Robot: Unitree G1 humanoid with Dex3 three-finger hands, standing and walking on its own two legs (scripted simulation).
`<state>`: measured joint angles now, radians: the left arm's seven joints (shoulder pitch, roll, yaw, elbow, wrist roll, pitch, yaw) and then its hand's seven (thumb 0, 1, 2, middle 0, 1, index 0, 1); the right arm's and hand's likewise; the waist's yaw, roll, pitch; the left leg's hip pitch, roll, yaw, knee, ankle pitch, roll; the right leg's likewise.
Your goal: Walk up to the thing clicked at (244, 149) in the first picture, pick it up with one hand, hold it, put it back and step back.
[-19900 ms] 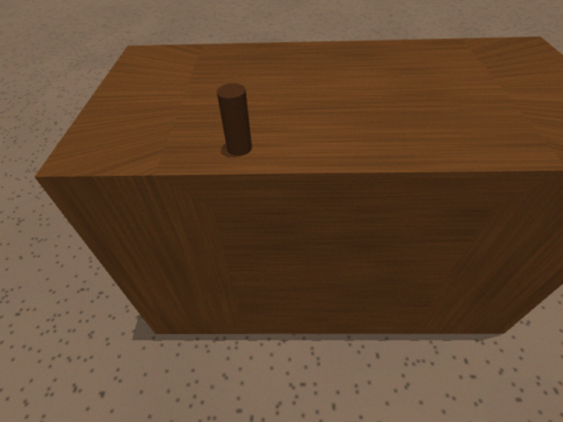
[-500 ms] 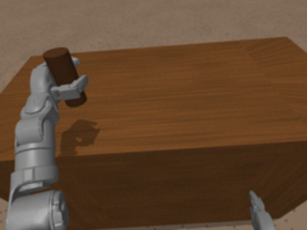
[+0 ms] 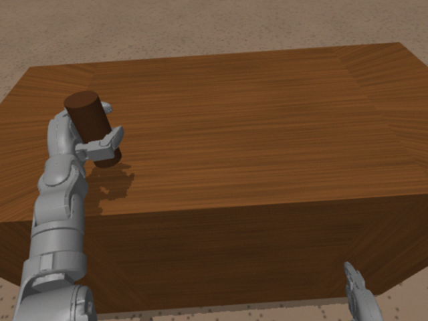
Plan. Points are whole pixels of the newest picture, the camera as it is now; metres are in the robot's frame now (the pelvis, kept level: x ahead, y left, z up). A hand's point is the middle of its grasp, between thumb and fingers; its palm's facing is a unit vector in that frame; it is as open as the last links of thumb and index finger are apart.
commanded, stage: lower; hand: left
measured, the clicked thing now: (95, 131) +0.41 +0.22 +0.17
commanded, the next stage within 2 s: loosen in 0.56 s
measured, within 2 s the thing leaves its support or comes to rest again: neither
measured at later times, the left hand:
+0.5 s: hand (108, 149) +0.41 +0.21 +0.12, palm faces +0.20 -0.98 -0.03, open 7.4 cm
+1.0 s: hand (109, 150) +0.41 +0.21 +0.12, palm faces +0.21 -0.98 +0.00, open 8.0 cm
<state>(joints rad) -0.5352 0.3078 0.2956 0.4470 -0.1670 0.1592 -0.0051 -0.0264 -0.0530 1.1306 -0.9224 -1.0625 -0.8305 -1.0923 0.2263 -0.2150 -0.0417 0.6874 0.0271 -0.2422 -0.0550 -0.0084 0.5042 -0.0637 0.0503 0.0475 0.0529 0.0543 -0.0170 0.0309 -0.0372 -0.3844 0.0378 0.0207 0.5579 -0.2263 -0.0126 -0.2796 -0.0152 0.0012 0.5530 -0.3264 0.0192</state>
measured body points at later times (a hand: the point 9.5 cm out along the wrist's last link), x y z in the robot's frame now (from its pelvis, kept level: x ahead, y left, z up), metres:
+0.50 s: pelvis +0.00 +0.00 +0.00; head +0.02 +0.00 +0.45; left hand +0.39 +0.26 +0.13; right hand +0.16 -0.25 -0.09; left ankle +0.04 +0.13 -0.73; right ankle -0.03 -0.13 -0.73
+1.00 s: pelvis +0.00 +0.01 -0.01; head +0.02 +0.01 +0.44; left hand +0.39 +0.26 +0.12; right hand +0.15 -0.25 -0.09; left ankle +0.04 +0.13 -0.73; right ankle -0.03 -0.13 -0.73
